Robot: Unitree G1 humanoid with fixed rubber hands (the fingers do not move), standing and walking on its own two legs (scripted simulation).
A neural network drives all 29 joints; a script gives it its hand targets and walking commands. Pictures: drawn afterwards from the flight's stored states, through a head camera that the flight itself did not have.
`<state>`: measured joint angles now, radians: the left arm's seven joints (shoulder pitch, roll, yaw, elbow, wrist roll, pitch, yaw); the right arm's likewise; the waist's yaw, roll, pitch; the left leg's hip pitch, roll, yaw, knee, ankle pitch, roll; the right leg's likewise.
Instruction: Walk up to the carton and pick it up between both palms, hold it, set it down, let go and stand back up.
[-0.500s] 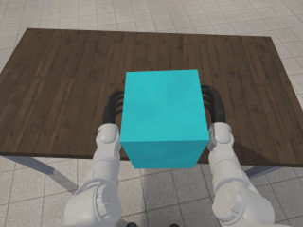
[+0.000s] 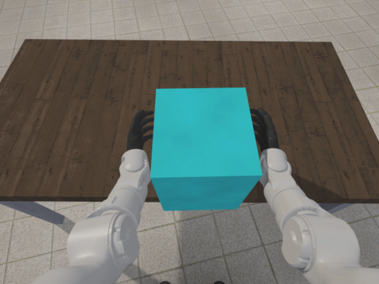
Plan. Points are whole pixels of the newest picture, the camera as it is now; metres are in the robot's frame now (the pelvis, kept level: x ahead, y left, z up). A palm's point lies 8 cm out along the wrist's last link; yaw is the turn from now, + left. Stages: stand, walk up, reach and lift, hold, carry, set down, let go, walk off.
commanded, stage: set down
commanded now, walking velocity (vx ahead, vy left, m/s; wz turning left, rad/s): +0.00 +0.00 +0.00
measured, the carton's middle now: (200, 155) +0.41 +0.01 -0.06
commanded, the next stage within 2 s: none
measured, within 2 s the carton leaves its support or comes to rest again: neither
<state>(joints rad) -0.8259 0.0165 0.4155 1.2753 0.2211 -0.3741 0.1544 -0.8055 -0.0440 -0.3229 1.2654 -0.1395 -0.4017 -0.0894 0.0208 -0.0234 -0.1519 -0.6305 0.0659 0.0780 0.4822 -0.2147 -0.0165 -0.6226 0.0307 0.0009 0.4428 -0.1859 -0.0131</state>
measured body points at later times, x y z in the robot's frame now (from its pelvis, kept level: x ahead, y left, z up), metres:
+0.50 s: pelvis -0.03 -0.01 -0.04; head +0.08 +0.00 +0.39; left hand +0.42 +0.22 +0.00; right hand +0.46 -0.19 +0.01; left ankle -0.01 +0.13 -0.73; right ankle -0.01 -0.11 -0.73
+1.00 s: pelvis -0.03 -0.01 -0.01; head +0.03 +0.00 +0.44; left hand +0.43 +0.22 +0.11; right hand +0.46 -0.18 +0.13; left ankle -0.02 +0.13 -0.73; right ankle -0.01 -0.11 -0.73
